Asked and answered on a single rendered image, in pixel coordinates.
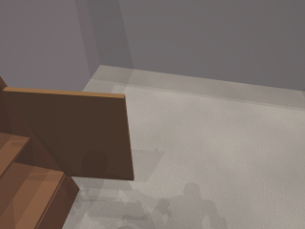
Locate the cupboard door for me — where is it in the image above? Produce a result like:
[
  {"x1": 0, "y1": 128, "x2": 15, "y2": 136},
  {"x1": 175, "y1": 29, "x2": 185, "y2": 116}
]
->
[{"x1": 3, "y1": 87, "x2": 134, "y2": 181}]

